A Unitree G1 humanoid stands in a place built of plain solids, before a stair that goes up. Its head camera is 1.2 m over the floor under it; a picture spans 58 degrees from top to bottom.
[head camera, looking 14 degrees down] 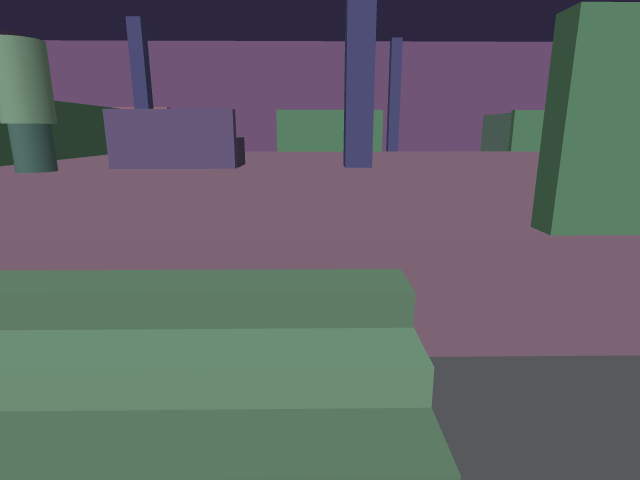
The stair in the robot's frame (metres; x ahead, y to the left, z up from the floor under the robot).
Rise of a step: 0.17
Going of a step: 0.34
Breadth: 2.46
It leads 1 degrees to the left of straight ahead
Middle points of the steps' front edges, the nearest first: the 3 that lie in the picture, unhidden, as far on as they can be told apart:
1.45 0.80 0.34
1.79 0.80 0.51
2.13 0.81 0.68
